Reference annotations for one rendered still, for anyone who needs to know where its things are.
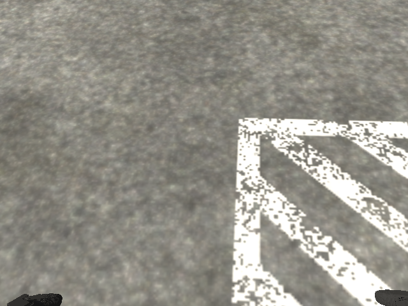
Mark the robot left hand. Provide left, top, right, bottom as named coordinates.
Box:
left=7, top=293, right=62, bottom=306

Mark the robot right hand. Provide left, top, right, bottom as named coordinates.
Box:
left=375, top=289, right=408, bottom=306

